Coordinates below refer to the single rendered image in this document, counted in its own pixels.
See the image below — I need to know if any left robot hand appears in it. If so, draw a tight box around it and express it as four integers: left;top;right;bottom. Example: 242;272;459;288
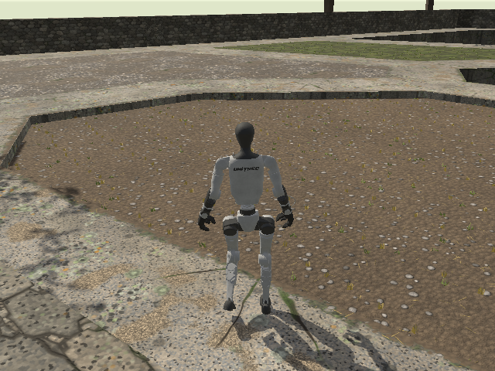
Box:
198;210;216;231

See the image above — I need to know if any robot left forearm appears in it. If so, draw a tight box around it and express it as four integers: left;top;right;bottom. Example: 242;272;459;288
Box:
200;188;216;219

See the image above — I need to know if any right robot upper arm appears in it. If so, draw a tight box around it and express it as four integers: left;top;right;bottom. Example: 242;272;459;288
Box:
261;155;285;198

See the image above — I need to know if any robot left thigh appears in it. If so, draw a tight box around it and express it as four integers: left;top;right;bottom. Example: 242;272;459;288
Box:
223;216;240;263

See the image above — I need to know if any robot head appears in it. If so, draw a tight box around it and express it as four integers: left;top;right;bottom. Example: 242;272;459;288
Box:
233;122;259;159

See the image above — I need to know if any left robot upper arm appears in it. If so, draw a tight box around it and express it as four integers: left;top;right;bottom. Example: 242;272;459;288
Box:
209;156;230;200

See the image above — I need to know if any right robot hand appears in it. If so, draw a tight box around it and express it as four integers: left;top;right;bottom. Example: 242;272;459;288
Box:
276;213;294;228

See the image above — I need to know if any robot right forearm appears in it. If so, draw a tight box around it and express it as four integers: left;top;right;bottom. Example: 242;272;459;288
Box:
277;185;292;215

